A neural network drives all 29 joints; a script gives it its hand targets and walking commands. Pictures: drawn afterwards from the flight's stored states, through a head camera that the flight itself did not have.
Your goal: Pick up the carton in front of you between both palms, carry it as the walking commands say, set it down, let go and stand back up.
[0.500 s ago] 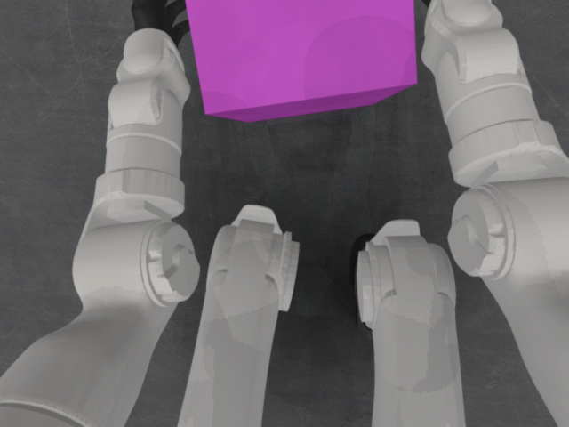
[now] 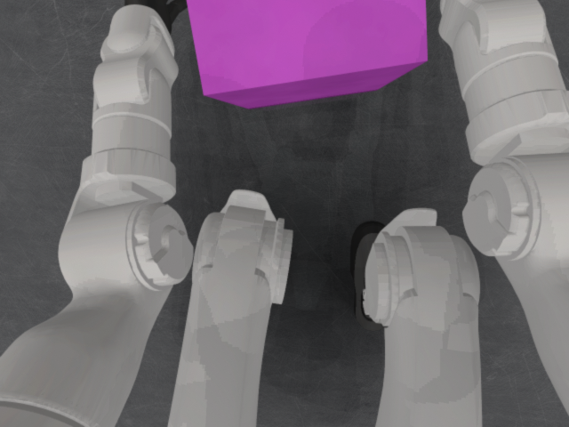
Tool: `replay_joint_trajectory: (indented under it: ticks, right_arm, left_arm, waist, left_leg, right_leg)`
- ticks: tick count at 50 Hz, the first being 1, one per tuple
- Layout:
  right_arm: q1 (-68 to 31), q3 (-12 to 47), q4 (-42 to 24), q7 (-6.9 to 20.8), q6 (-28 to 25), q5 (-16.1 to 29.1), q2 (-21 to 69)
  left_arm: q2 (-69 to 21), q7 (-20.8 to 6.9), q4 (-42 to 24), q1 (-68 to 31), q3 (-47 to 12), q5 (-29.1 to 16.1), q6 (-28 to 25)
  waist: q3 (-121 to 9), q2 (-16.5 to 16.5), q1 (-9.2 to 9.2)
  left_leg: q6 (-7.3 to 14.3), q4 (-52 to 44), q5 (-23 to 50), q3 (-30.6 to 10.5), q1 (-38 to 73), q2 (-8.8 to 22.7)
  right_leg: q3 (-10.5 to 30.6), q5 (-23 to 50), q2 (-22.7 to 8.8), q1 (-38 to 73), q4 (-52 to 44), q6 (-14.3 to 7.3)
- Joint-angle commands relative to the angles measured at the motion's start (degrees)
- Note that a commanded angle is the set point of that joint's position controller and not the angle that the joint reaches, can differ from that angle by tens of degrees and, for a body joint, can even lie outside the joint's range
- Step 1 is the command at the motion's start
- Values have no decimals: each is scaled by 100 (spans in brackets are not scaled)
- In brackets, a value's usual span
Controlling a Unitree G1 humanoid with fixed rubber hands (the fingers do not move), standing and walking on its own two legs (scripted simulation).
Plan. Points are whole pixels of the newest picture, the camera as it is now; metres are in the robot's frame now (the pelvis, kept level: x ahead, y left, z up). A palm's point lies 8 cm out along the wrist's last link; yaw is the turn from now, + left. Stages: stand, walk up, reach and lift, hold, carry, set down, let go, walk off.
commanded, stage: set down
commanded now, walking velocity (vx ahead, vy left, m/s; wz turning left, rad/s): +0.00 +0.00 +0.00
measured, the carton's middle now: (302, 6) +0.54 +0.05 -0.24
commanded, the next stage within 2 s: let go in 1.60 s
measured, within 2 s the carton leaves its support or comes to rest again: neither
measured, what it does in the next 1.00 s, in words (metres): rises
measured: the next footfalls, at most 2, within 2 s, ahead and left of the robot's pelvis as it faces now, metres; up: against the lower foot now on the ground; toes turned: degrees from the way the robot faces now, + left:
none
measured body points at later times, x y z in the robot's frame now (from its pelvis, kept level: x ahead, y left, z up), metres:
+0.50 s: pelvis +0.00 +0.00 -0.01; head +0.38 +0.01 +0.22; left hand +0.52 +0.24 -0.20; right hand +0.59 -0.14 -0.20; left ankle +0.11 +0.12 -0.33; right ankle +0.10 -0.10 -0.33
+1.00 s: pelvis +0.00 +0.00 +0.08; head +0.34 +0.02 +0.37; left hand +0.54 +0.25 -0.03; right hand +0.61 -0.13 -0.03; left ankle +0.11 +0.12 -0.33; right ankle +0.10 -0.10 -0.33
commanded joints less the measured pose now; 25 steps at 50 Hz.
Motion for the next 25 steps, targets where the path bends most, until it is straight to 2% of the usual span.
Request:
replay_joint_trajectory:
  ticks: [1, 8, 11, 13, 14, 16, 17, 19, 22, 25]
  right_arm:
    - [-2122, 930, -129, 1103, 14, 200, 4059]
    - [-1878, 778, 18, 1099, 70, 36, 3623]
    - [-1859, 774, -17, 1001, 4, -12, 3226]
    - [-1766, 685, -23, 844, -70, -38, 2539]
    - [-1622, 536, -21, 695, -130, -60, 1844]
    - [-1338, 283, -175, 225, -312, -38, -127]
    - [-1371, 289, -254, -12, -410, 79, -979]
    - [-1755, 530, -342, -228, -513, 519, -1314]
    - [-2082, 1026, -546, -276, -633, 1134, -1400]
    - [-2083, 1440, -637, -219, -663, 1558, -1365]
  left_arm:
    - [-3652, -1176, 188, -2802, -1632, -200, 46]
    - [-3300, -1153, 417, -2446, -1292, -14, 79]
    - [-2993, -1045, 458, -2287, -1107, 56, 11]
    - [-2320, -876, 529, -2054, -860, 87, -83]
    - [-1645, -710, 582, -1858, -650, 104, -170]
    - [268, -171, 615, -1422, -222, 68, -456]
    - [1098, 105, 528, -1407, -190, -79, -618]
    - [1604, 395, 466, -1660, -329, -451, -834]
    - [1781, 508, 492, -1893, -833, -1087, -1001]
    - [1689, 513, 523, -1866, -1325, -1576, -1010]
  waist:
    - [-4412, -253, 184]
    - [-4069, -286, 140]
    - [-4155, -315, 148]
    - [-4300, -330, 187]
    - [-4394, -338, 209]
    - [-4744, -333, 264]
    - [-5064, -306, 286]
    - [-5758, -312, 400]
    - [-6493, -364, 451]
    - [-7024, -443, 456]
  left_leg:
    - [269, -943, 1175, 262, 1694, -127]
    - [276, -889, 1039, 274, 1601, -106]
    - [216, -840, 1162, 322, 1756, -73]
    - [151, -817, 1250, 380, 1880, -17]
    - [109, -820, 1292, 402, 1961, 29]
    - [24, -830, 1454, 421, 2231, 129]
    - [-16, -809, 1628, 428, 2380, 165]
    - [-2, -730, 2104, 405, 2503, 211]
    - [75, -620, 2737, 323, 2787, 275]
    - [124, -609, 3072, 261, 3167, 310]
  right_leg:
    - [-48, 912, 71, 1797, -1075, -229]
    - [-3, 817, 25, 1866, -1087, -224]
    - [-4, 943, -11, 2095, -1056, -159]
    - [-17, 1025, -60, 2297, -1058, -94]
    - [-21, 1072, -107, 2421, -1056, -49]
    - [13, 1217, -220, 2676, -1037, 68]
    - [46, 1368, -259, 2829, -1019, 108]
    - [85, 1807, -320, 3033, -899, 119]
    - [110, 2345, -383, 3157, -694, 95]
    - [89, 2466, -443, 3210, -617, 72]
